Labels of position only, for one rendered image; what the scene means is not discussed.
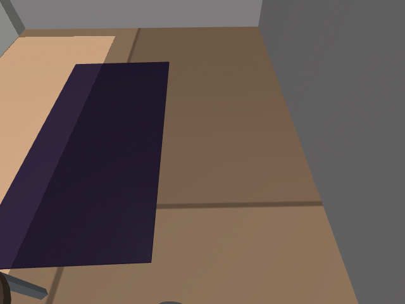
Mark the stool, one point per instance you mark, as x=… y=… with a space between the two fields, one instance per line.
x=9 y=283

